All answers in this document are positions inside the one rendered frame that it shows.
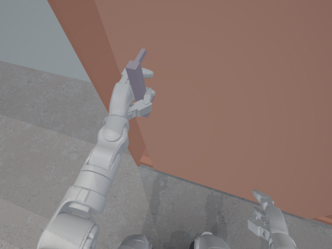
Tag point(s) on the handle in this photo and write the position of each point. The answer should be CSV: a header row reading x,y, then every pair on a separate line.
x,y
136,78

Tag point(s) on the robot thigh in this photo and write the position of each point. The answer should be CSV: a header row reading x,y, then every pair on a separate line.
x,y
135,241
208,241

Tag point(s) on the robot left thigh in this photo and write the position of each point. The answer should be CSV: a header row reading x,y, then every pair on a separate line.
x,y
135,241

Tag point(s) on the robot right hand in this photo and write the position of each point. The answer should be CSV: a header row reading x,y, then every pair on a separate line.
x,y
266,223

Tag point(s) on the left robot upper arm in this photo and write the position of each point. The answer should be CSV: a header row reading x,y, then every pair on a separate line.
x,y
68,231

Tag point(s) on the right robot forearm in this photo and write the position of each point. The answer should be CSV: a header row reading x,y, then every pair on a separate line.
x,y
281,241

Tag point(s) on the robot right thigh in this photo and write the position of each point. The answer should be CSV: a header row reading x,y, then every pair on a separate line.
x,y
208,241

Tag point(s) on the robot left hand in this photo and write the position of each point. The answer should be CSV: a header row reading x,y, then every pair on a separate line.
x,y
122,97

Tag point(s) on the left robot forearm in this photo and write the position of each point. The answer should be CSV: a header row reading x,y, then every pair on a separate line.
x,y
88,194

